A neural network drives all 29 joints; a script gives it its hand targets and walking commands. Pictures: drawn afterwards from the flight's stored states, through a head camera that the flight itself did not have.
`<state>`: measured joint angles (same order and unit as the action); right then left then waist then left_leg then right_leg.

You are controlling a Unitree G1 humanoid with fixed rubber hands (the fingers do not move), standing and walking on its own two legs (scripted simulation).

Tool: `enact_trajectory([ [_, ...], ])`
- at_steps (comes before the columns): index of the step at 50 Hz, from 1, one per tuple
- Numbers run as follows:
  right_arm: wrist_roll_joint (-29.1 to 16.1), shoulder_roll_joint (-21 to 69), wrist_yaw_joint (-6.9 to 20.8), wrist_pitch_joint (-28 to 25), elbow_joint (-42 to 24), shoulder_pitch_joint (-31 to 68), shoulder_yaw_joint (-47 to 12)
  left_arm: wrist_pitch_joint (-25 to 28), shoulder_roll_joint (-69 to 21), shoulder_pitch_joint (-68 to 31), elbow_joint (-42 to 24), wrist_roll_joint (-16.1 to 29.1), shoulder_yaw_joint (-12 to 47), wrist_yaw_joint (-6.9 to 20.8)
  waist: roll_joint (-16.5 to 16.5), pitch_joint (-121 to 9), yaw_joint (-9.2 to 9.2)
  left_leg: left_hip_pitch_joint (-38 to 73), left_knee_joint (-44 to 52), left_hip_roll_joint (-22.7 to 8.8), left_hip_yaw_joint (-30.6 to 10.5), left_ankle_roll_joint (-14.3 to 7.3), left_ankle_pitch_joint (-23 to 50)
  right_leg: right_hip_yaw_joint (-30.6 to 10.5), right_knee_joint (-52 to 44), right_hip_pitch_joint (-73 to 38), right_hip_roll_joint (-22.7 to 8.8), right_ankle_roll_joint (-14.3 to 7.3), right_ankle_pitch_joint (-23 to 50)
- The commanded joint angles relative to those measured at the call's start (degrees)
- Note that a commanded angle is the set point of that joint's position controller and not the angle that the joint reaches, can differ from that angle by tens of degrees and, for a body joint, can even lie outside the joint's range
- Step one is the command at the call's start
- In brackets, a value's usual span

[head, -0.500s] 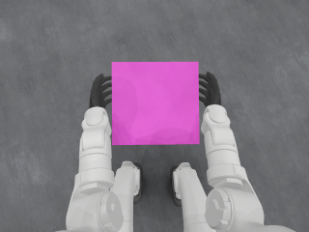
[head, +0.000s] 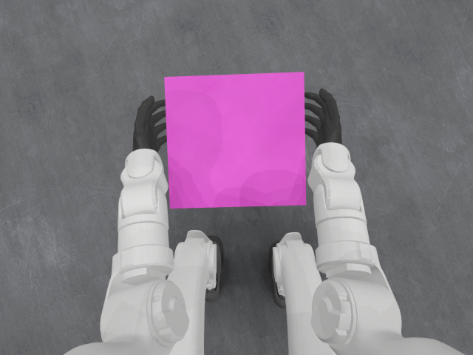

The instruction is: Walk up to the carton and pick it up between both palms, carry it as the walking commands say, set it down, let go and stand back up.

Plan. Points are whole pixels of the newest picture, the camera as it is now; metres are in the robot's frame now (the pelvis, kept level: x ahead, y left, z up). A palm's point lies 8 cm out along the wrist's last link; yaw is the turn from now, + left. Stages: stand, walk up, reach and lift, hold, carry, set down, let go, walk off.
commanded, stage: set down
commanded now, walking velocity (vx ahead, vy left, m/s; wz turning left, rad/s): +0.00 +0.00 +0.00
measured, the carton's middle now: (237, 146) +0.44 +0.02 -0.18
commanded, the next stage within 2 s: none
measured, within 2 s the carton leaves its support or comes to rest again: neither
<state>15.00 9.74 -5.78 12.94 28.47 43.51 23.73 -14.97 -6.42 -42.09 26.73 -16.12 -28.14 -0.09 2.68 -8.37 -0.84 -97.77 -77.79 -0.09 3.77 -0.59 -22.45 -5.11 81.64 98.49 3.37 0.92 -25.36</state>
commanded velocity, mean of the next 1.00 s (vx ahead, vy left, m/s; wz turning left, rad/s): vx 0.00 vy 0.00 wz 0.00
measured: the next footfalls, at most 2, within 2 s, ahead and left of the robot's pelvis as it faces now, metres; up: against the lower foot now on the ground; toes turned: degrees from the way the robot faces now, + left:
none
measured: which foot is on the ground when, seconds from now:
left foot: down 0.00-1.00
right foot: down 0.00-1.00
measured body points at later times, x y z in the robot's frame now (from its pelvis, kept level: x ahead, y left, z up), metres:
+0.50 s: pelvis -0.02 +0.01 -0.07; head +0.29 +0.01 +0.26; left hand +0.47 +0.17 -0.19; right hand +0.47 -0.13 -0.19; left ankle +0.10 +0.12 -0.56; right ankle +0.08 -0.11 -0.56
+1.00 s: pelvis -0.03 +0.01 -0.14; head +0.32 +0.01 +0.15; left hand +0.49 +0.17 -0.27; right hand +0.49 -0.12 -0.28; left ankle +0.10 +0.12 -0.56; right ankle +0.08 -0.11 -0.56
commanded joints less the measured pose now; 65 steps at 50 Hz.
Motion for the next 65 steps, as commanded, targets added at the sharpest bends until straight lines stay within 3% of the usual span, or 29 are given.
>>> enact_trajectory([
  [1,-7.0,50.6,10.3,0.7,6.2,35.9,-31.9,1.2,-43.2,-40.1,8.4,11.5,37.2,15.4,2.0,-54.3,-0.69,17.7,-2.3,8.3,-4.0,0.7,11.4,3.8,-2.4,-24.2,6.0,2.4,14.0],
  [3,-9.7,50.7,10.1,0.0,0.5,41.5,-34.9,1.5,-41.5,-45.6,3.4,13.6,40.6,14.8,1.3,-60.9,-0.31,20.7,-4.3,8.5,-4.0,0.8,10.2,4.8,0.3,-23.8,6.3,2.6,12.2],
  [5,-8.6,50.1,10.3,1.0,7.0,39.7,-31.5,0.8,-42.0,-46.6,6.0,13.0,40.7,14.3,-0.7,-57.8,-0.56,18.0,-3.9,8.7,-3.2,1.2,5.7,5.3,0.9,-21.6,6.4,2.2,7.5],
  [6,-7.2,49.0,10.2,1.0,6.3,39.2,-30.2,0.3,-45.4,-46.0,7.2,13.0,40.5,14.1,-1.2,-58.1,2.42,20.5,-4.2,8.4,-3.7,1.7,6.8,5.3,0.6,-20.4,6.8,2.0,8.1],
  [7,-9.0,50.1,10.6,0.8,5.0,42.1,-32.4,0.7,-43.3,-48.7,4.7,13.0,39.7,13.8,-1.8,-59.0,-1.56,19.1,-5.2,8.9,-2.3,1.9,6.7,5.1,1.3,-20.0,6.8,1.9,7.6],
  [8,-7.1,47.1,10.8,1.0,5.3,43.1,-29.7,0.0,-44.8,-46.7,7.2,13.1,40.1,13.8,-0.7,-57.5,3.54,18.6,-5.5,8.7,-4.4,1.9,6.1,6.9,2.7,-16.4,6.5,2.0,7.4],
  [9,-9.4,47.7,10.7,1.3,4.7,44.4,-32.1,0.1,-43.8,-49.8,5.6,14.0,41.1,13.9,-2.0,-61.3,0.5,20.1,-6.5,8.6,-3.6,1.9,5.9,5.6,3.5,-17.8,6.4,1.7,6.0],
  [15,-9.4,49.5,12.1,3.7,8.2,46.9,-29.4,-3.0,-45.8,-47.2,13.4,12.1,37.6,13.4,0.6,-53.7,0.23,19.2,-6.1,8.5,-4.9,1.0,0.5,7.2,5.0,-12.3,6.4,2.0,2.0],
  [16,-8.7,47.5,13.2,3.8,10.4,46.4,-27.0,-3.7,-45.5,-47.4,14.7,10.5,37.0,13.4,-3.4,-53.9,0.39,20.1,-6.0,8.2,-4.8,1.7,-1.2,7.1,5.4,-9.8,6.4,1.3,0.5],
  [17,-7.1,45.4,13.1,4.2,12.4,46.2,-24.8,-3.6,-45.9,-51.0,12.3,12.3,37.2,13.7,-1.1,-51.3,3.71,17.9,-5.9,8.1,-5.5,1.8,-2.6,7.6,5.2,-8.0,5.9,1.2,-0.4],
  [19,-9.2,46.8,13.2,3.5,6.2,50.6,-28.5,-3.2,-45.5,-48.0,13.6,10.7,34.5,14.4,-1.3,-57.2,-0.41,16.8,-10.1,8.8,-3.0,1.4,3.8,5.9,6.0,-11.9,5.6,1.6,2.9],
  [25,-13.0,48.0,12.6,1.8,1.9,51.2,-33.5,-0.5,-43.7,-55.0,3.2,16.1,42.8,13.0,0.2,-68.5,0.47,20.2,-14.2,8.9,-3.8,1.6,15.1,7.5,11.4,-10.3,6.5,1.8,13.9],
  [32,-11.6,47.6,11.6,1.9,9.2,48.4,-29.7,-0.6,-41.8,-54.2,9.5,14.1,40.0,13.1,-1.7,-57.7,0.86,10.8,-16.3,8.4,-2.0,1.5,9.8,6.6,11.9,-6.5,6.6,1.2,10.2],
  [33,-10.1,45.7,12.1,2.3,10.7,49.6,-29.3,-0.7,-41.7,-53.4,11.7,14.0,39.1,13.0,1.6,-55.1,2.16,9.3,-16.7,8.5,-2.9,1.4,8.5,7.2,12.1,-4.4,6.1,1.9,8.7],
  [34,-11.9,45.0,12.1,1.6,8.4,52.7,-28.7,-0.6,-40.0,-54.6,11.4,14.0,38.6,13.2,-1.7,-56.4,0.53,12.0,-16.8,8.3,-2.9,1.3,9.0,6.9,13.1,-1.1,6.1,1.6,6.5],
  [35,-10.2,45.7,11.8,2.2,11.2,51.0,-28.7,-0.5,-40.0,-54.0,12.6,13.4,37.2,13.4,1.8,-55.0,1.65,7.4,-17.8,8.6,-2.2,1.5,6.7,6.9,12.3,-4.1,5.9,2.1,6.1],
  [39,-14.3,43.6,10.7,0.9,-0.4,59.2,-33.1,0.1,-42.0,-59.2,6.5,17.5,43.1,13.6,-2.4,-69.7,2.55,9.7,-20.5,9.0,-1.5,1.2,9.4,6.6,16.1,-11.6,5.8,1.6,10.7],
  [41,-15.0,45.5,10.2,1.2,1.4,56.5,-35.6,0.5,-38.6,-58.6,6.2,18.5,42.9,13.1,1.6,-66.9,0.9,10.2,-22.0,8.4,-2.4,1.2,14.7,7.0,17.4,-10.2,5.3,2.0,14.9],
  [48,-12.4,38.6,9.5,1.8,7.4,60.9,-31.7,-0.6,-37.8,-58.1,16.2,17.2,38.8,13.6,4.2,-57.8,3.41,3.8,-24.0,7.7,-1.9,1.0,4.5,8.0,18.7,-6.6,4.8,2.1,4.9],
  [49,-12.5,41.9,10.2,2.1,10.0,58.2,-30.3,-0.1,-35.2,-58.5,15.2,15.3,37.6,13.2,2.1,-55.6,0.65,1.9,-23.5,7.7,-1.3,0.9,3.8,7.8,19.5,-3.8,5.3,2.2,4.7],
  [50,-12.2,40.7,10.5,2.2,8.7,59.2,-30.1,-0.6,-36.1,-57.8,16.6,15.4,37.3,14.0,2.9,-55.8,2.21,4.2,-24.2,7.3,-1.6,0.7,4.0,8.3,19.9,-3.6,5.3,2.3,4.4],
  [51,-13.3,43.1,11.1,2.4,8.7,59.1,-30.8,-0.1,-36.0,-61.0,13.8,15.5,37.5,13.7,0.4,-56.8,-1.04,2.9,-24.1,7.7,-0.6,0.9,3.7,6.9,20.0,-5.5,5.3,1.5,4.7],
  [52,-13.5,40.6,10.4,1.5,4.5,62.8,-31.5,0.7,-35.8,-66.4,8.8,17.7,40.3,13.8,2.5,-64.0,2.71,4.2,-25.7,7.5,-1.6,1.2,7.3,8.2,21.8,-10.5,5.4,2.0,9.7],
  [54,-15.2,40.4,10.5,1.2,6.0,62.6,-32.0,0.5,-35.4,-64.2,12.1,16.7,40.5,13.1,-0.1,-62.1,0.9,7.4,-25.8,7.5,-1.6,0.7,7.3,9.0,22.7,-4.1,5.2,2.0,7.6],
  [55,-14.3,38.4,10.0,1.0,6.9,63.4,-30.9,0.4,-37.1,-65.5,10.9,18.2,41.0,12.9,-0.6,-60.4,3.7,7.0,-26.5,7.5,-2.5,1.0,7.4,8.4,22.5,-3.0,5.0,1.5,6.7],
  [57,-13.9,36.0,10.0,1.1,8.9,67.0,-30.8,0.6,-33.3,-64.4,14.1,17.2,37.9,13.1,2.4,-55.4,2.72,3.3,-27.8,7.5,-1.6,0.8,5.1,8.3,22.3,-4.6,4.0,2.1,5.4],
  [60,-15.6,38.7,10.8,1.1,12.1,61.3,-29.8,0.9,-33.9,-68.4,11.5,17.5,40.9,12.1,-2.8,-56.3,2.03,7.5,-27.7,7.0,-2.5,1.1,6.3,8.6,24.8,0.9,4.4,1.0,5.8],
  [61,-16.0,37.5,11.0,0.6,11.5,64.3,-30.2,1.3,-32.3,-68.5,10.4,18.1,39.9,12.5,-0.3,-57.2,1.74,5.2,-29.2,7.1,-1.9,1.1,7.2,8.8,25.2,-3.0,4.4,1.4,7.1],
  [65,-16.4,32.8,11.6,-0.2,9.6,66.6,-29.7,1.1,-34.4,-66.8,14.1,18.8,40.2,11.8,-2.5,-60.0,3.68,13.5,-30.6,6.7,-3.2,1.5,11.1,9.9,27.5,0.0,4.0,1.0,8.7],
])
